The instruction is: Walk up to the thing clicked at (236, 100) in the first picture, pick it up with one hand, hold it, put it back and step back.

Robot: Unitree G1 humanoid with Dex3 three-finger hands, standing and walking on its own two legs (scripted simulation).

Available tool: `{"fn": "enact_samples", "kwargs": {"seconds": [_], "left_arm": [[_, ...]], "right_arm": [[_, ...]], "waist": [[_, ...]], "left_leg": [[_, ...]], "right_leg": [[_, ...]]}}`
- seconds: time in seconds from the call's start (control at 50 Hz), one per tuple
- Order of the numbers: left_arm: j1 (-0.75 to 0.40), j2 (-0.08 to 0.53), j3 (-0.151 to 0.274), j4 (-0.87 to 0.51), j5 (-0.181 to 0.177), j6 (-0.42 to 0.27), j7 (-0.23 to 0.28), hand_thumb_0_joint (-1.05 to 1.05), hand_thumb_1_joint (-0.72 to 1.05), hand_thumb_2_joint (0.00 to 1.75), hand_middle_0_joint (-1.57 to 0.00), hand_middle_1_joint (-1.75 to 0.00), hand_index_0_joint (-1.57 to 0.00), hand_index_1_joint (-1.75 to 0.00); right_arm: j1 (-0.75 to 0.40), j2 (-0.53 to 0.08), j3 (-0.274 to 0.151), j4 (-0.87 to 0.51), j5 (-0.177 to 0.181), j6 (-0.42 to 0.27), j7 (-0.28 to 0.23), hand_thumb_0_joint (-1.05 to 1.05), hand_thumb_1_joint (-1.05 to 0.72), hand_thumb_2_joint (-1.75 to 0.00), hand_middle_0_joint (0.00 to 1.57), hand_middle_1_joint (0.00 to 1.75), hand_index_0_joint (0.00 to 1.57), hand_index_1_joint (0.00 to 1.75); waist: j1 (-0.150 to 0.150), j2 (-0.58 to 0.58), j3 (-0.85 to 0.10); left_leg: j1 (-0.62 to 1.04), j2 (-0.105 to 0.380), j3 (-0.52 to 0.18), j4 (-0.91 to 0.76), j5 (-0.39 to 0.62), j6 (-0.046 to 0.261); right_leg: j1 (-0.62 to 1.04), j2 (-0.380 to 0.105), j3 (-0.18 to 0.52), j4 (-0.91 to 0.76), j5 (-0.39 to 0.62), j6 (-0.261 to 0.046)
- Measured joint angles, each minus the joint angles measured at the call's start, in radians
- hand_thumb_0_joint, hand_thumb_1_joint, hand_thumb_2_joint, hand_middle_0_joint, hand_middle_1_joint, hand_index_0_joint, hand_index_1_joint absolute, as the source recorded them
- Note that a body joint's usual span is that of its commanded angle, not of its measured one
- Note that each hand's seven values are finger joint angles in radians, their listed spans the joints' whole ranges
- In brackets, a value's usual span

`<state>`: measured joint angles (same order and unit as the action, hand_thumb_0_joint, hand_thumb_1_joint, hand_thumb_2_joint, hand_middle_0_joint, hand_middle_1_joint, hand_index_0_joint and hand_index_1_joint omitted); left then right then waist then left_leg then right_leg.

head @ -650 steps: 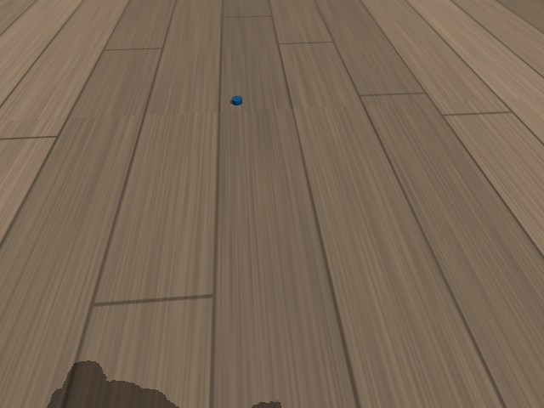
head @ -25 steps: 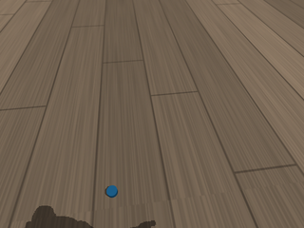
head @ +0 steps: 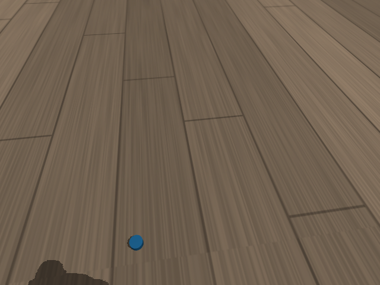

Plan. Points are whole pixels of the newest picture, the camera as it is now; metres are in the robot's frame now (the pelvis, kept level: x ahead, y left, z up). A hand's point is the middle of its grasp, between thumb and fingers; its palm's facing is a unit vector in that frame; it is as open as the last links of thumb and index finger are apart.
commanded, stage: walk up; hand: left
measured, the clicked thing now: (136, 242) +0.47 +0.27 -0.77
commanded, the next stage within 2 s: stand in 0.18 s
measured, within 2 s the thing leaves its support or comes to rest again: neither
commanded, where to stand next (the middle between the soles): +0.08 +0.00 m, yaw -1 degrees
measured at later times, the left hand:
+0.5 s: hand out of the picture +0.09 +0.24 -0.16, palm faces -0.03 -0.94 -0.34, open 7.4 cm
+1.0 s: hand out of the picture +0.11 +0.24 -0.16, palm faces -0.04 -0.94 -0.35, open 7.4 cm
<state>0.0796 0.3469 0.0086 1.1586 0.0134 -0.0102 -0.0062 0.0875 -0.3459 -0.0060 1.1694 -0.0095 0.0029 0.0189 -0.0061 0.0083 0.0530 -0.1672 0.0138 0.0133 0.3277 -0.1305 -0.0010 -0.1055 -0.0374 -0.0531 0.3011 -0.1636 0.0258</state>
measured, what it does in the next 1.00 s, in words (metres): stands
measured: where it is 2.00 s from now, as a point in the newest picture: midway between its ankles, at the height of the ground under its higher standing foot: outside the picture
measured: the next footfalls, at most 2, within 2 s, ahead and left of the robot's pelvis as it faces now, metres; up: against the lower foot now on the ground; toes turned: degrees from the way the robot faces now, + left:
none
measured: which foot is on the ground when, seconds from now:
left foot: down 0.00-1.00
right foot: down 0.00-1.00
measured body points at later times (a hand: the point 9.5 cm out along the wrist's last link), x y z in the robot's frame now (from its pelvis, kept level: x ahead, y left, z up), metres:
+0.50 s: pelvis +0.01 -0.01 +0.00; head +0.02 -0.01 +0.45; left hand +0.09 +0.29 -0.13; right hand +0.09 -0.30 -0.13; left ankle +0.03 +0.12 -0.75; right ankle +0.00 -0.13 -0.75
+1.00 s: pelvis +0.03 -0.01 +0.00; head +0.04 -0.02 +0.45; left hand +0.11 +0.29 -0.13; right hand +0.11 -0.31 -0.13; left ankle +0.03 +0.12 -0.75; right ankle +0.00 -0.13 -0.75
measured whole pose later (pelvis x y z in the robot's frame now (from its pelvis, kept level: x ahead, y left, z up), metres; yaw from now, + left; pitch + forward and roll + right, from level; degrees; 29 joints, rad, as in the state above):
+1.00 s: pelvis +0.03 -0.01 +0.00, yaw -1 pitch -1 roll +0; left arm 0.10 0.35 -0.01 1.12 0.01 -0.01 0.00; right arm 0.08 -0.35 0.00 1.15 -0.01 -0.01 0.01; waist 0.00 0.01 0.04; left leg -0.13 0.03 0.02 0.31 -0.16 -0.02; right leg -0.07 -0.02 -0.05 0.29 -0.20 0.01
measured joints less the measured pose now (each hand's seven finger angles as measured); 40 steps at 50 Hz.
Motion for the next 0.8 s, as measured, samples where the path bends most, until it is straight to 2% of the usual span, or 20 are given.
{"fn": "enact_samples", "kwargs": {"seconds": [0.8], "left_arm": [[0.025, 0.001, -0.012, -0.028, 0.0, 0.0, 0.002, 0.01, 0.9, 0.9, -0.21, -0.3, -0.21, -0.3]], "right_arm": [[-0.005, -0.001, 0.009, -0.017, -0.004, -0.009, -0.01, 0.01, -0.9, -0.9, 0.2, 0.3, 0.2, 0.3]], "waist": [[0.002, -0.005, -0.011]], "left_leg": [[0.034, 0.011, 0.001, -0.018, -0.024, -0.017]], "right_leg": [[0.024, 0.011, 0.001, -0.002, -0.033, -0.013]]}}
